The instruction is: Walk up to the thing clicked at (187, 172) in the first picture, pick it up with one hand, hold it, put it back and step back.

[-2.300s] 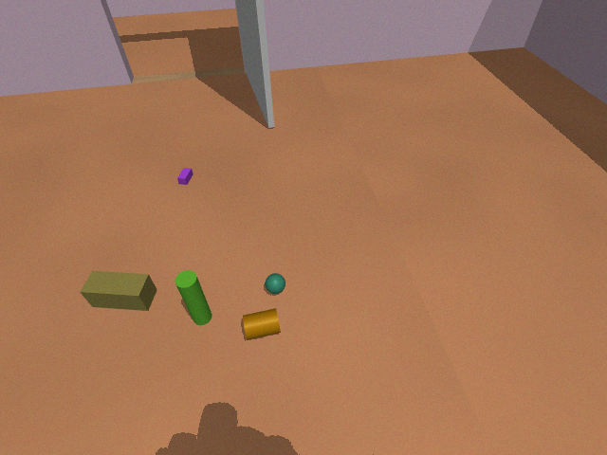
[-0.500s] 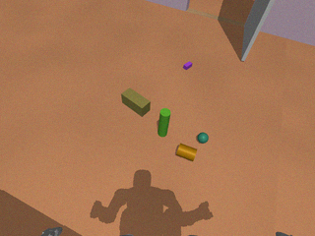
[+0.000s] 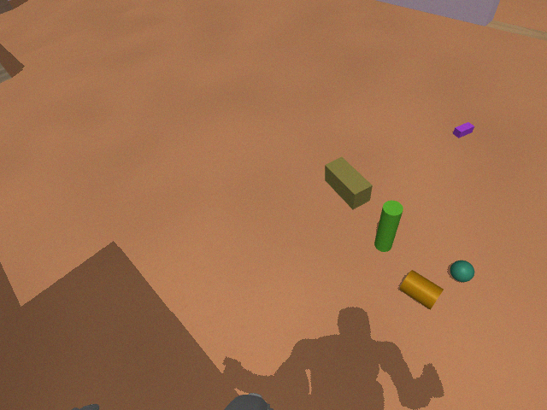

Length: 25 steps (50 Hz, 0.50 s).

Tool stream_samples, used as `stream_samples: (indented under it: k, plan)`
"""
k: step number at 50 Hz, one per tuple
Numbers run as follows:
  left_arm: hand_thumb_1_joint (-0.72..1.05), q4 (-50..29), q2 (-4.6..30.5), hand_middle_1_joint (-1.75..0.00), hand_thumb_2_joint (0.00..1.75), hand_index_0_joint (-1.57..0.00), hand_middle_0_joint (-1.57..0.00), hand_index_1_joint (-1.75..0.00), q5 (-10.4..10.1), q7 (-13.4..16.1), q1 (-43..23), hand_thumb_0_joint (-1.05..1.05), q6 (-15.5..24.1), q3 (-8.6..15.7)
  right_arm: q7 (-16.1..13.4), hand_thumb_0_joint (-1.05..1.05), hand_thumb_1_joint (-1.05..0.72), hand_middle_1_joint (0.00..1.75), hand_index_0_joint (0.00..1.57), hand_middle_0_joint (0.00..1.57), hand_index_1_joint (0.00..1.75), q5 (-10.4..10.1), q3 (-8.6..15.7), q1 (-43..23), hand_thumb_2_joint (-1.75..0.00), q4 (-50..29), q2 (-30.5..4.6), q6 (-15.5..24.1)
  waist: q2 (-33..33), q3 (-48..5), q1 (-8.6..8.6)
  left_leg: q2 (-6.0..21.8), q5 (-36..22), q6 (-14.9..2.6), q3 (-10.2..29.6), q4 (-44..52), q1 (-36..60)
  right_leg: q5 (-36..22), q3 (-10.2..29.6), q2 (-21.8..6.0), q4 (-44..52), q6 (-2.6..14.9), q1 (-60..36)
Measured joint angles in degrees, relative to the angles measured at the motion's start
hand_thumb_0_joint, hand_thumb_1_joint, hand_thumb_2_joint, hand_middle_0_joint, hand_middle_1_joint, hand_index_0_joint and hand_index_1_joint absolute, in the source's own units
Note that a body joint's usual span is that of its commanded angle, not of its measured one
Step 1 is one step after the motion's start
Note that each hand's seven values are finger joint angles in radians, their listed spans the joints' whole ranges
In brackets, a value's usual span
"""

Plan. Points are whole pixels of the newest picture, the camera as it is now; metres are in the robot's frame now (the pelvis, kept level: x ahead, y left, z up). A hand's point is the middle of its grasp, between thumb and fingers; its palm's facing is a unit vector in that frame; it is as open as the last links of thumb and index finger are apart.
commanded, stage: walk up
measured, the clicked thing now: (463, 130) +1.54 -0.78 -0.75
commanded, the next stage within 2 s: stand in 1.48 s
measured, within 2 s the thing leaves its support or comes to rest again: neither
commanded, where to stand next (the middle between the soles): +0.07 +0.03 m, yaw +17 degrees
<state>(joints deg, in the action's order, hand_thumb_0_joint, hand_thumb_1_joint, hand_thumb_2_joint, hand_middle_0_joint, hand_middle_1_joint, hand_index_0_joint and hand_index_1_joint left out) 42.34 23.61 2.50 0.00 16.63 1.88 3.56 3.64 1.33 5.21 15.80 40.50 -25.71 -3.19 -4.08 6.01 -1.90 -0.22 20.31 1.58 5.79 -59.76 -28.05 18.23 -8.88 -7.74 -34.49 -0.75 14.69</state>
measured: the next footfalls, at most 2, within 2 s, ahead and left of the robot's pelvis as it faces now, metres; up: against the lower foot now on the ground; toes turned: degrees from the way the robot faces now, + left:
left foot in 0.12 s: +0.05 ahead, +0.15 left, +0.00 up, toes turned +4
right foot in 0.48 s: +0.11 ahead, -0.11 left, +0.00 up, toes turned +15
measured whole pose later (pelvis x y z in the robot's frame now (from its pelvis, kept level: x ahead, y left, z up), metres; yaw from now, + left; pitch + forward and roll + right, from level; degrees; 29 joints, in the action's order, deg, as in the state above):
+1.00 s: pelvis +0.01 +0.01 -0.01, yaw +18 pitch -2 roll +0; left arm 52.7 23.5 0.3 -0.8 13.7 -0.1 2.2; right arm 0.1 0.6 0.8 12.6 53.2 -21.3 2.3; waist 1.5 4.3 -1.0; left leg 0.4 19.7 0.9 2.3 -39.3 -17.2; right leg 17.9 -1.8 -3.3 -38.1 -0.2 17.0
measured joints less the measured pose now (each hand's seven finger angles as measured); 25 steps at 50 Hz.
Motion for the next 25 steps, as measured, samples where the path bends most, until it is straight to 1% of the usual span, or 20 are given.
stream_samples:
  k: [3, 5, 6, 7, 8, 9, 11, 12, 14, 17, 22, 23, 24, 25]
  plan:
    - [0.90, -1.38, 1.22, -0.30, 0.89, -0.21, -0.20, -0.30, 0.20, -0.59, 0.24, 0.00, 0.18, 0.40, -0.24, 0.00, -0.91, 0.30, 0.20, 0.20, 0.30, -0.24, -0.51, -0.18, -0.90, 1.95, 0.77, 0.49, 1.41, 0.62, -0.67, 1.58, 1.86, -0.02, -2.28, 9.64, 3.61, 1.19, -1.96, -1.17, -1.97, -0.34, 0.17]
    - [0.90, -1.85, 2.18, -0.30, 0.89, -0.21, -0.20, -0.30, 0.01, -0.96, 0.26, 0.00, -0.19, 0.49, -0.50, 0.00, -0.91, 0.30, 0.20, 0.20, 0.30, -0.33, -0.87, -0.42, -0.90, 2.77, 1.33, 1.25, 2.76, 0.87, -1.06, 1.55, 1.50, -0.43, -4.00, 15.67, 6.18, 2.57, -2.96, -2.17, -4.56, -0.80, 1.00]
    - [0.90, -1.92, 2.63, -0.30, 0.89, -0.21, -0.20, -0.30, -0.16, -1.10, 0.37, 0.00, -0.55, 0.48, -0.66, 0.00, -0.91, 0.30, 0.20, 0.20, 0.30, -0.37, -0.99, -0.42, -0.90, 2.98, 1.51, 1.79, 3.48, 0.80, -1.12, 1.18, -0.34, -0.83, -4.88, 19.27, 7.91, 3.59, -3.30, -2.79, -6.44, -1.04, 1.67]
    - [0.90, -1.73, 3.26, -0.30, 0.89, -0.21, -0.20, -0.30, -0.29, -1.14, 0.30, 0.00, -1.01, 0.58, -0.94, 0.00, -0.91, 0.30, 0.20, 0.20, 0.30, -0.32, -0.99, -0.69, -0.90, 3.36, 2.08, 2.48, 5.24, 1.14, -1.15, -0.08, -2.18, -1.02, -5.43, 20.58, 8.68, 5.03, -3.00, -4.28, -9.17, -0.76, 2.59]
    - [0.90, -1.16, 3.70, -0.30, 0.89, -0.20, -0.20, -0.30, -0.49, -1.04, 0.13, 0.00, -1.67, 0.80, -1.28, 0.00, -0.91, 0.30, 0.20, 0.20, 0.30, -0.10, -1.12, -1.04, -0.90, 3.60, 2.82, 3.00, 7.43, 1.74, -1.40, -1.52, -1.91, -1.35, -6.18, 19.90, 8.91, 6.81, -1.14, -5.40, -12.40, 0.25, 3.66]
    - [0.90, -0.42, 3.57, -0.30, 0.89, -0.20, -0.20, -0.30, -0.70, -0.88, 0.08, 0.00, -2.48, 0.91, -1.59, 0.00, -0.91, 0.30, 0.20, 0.20, 0.30, 0.21, -1.40, -0.98, -0.90, 3.47, 3.21, 3.37, 8.44, 1.64, -1.44, -2.10, -1.17, -1.65, -6.30, 18.80, 8.55, 9.30, 1.33, -4.58, -16.06, 0.59, 5.16]
    - [0.91, 1.38, 2.68, -0.30, 0.89, -0.20, -0.20, -0.30, -0.88, -0.65, 0.05, 0.00, -3.64, 0.35, -1.84, 0.00, -0.91, 0.30, 0.20, 0.21, 0.30, 0.07, -1.97, -0.45, -0.90, 3.30, 3.36, 3.81, 8.13, 0.63, -0.23, -2.03, -0.50, -2.41, -4.47, 17.80, 7.90, 13.46, 4.18, -0.80, -22.57, 1.17, 7.56]
    - [0.91, 2.00, 2.34, -0.30, 0.89, -0.20, -0.20, -0.30, -0.91, -0.72, 0.10, 0.00, -3.86, -0.05, -2.09, 0.00, -0.91, 0.30, 0.20, 0.21, 0.30, -0.01, -2.15, -0.09, -0.90, 3.31, 3.44, 3.86, 7.97, 0.16, 0.34, -2.03, -0.77, -2.69, -3.47, 18.30, 8.01, 14.01, 4.90, 0.58, -24.63, 1.36, 8.49]
    - [0.91, 2.54, 1.76, -0.30, 0.89, -0.20, -0.20, -0.30, -1.16, -0.95, 0.45, 0.00, -3.61, -0.47, -2.82, 0.00, -0.91, 0.30, 0.20, 0.21, 0.30, -0.14, -2.49, 0.53, -0.90, 3.33, 3.53, 4.05, 8.18, -0.52, 0.73, -2.23, -1.78, -2.67, -2.37, 20.01, 8.61, 12.48, 6.17, 1.89, -25.58, 1.59, 10.11]
    - [0.91, 3.01, 0.85, -0.30, 0.89, -0.20, -0.20, -0.30, -1.37, -1.21, 0.63, 0.00, -3.08, -0.66, -3.50, 0.00, -0.90, 0.30, 0.20, 0.21, 0.30, -0.43, -2.75, 1.03, -0.90, 3.37, 3.14, 4.78, 8.04, -0.72, 0.97, -2.64, -2.68, -2.37, -1.11, 21.23, 8.94, 9.64, 7.29, 2.36, -22.42, 1.64, 11.04]
    - [0.91, 4.10, 0.03, -0.30, 0.89, -0.20, -0.20, -0.30, -1.46, -1.20, 0.33, 0.00, -2.57, -0.61, -3.82, 0.00, -0.90, 0.30, 0.20, 0.21, 0.30, -0.14, -2.90, 0.49, -0.90, 3.21, 2.43, 4.52, 6.33, -0.70, 1.27, -2.97, -2.17, -1.68, 0.98, 19.32, 7.41, 8.03, 7.59, 3.59, -13.81, 1.86, 8.74]
    - [0.91, 4.32, 0.03, -0.30, 0.89, -0.20, -0.20, -0.30, -1.46, -1.15, 0.35, 0.00, -2.39, -0.56, -3.79, 0.00, -0.90, 0.30, 0.20, 0.21, 0.30, -0.11, -2.93, 0.18, -0.90, 3.11, 2.28, 4.23, 5.84, -0.77, 1.28, -2.96, -1.72, -1.44, 1.33, 18.29, 6.73, 7.02, 7.33, 4.06, -11.52, 2.02, 7.60]
    - [0.91, 4.60, 0.04, -0.30, 0.89, -0.20, -0.20, -0.30, -1.43, -1.07, 0.31, 0.00, -2.16, -0.45, -3.77, 0.00, -0.90, 0.30, 0.20, 0.21, 0.30, -0.17, -2.96, -0.19, -0.90, 3.03, 2.13, 3.91, 5.27, -0.83, 1.20, -2.90, -1.13, -1.11, 1.68, 16.99, 5.96, 4.75, 7.09, 4.66, -8.73, 2.04, 6.24]
    - [0.91, 5.17, -0.46, -0.30, 0.89, -0.20, -0.20, -0.30, -1.28, -0.87, -0.12, 0.00, -1.94, -0.34, -3.83, 0.00, -0.90, 0.30, 0.20, 0.21, 0.30, -0.36, -2.85, -0.81, -0.90, 3.22, 1.76, 3.55, 3.65, -0.36, 1.09, -2.22, -0.42, -0.77, 2.53, 15.44, 5.45, 2.02, 6.38, 5.60, -7.65, 1.48, 5.55]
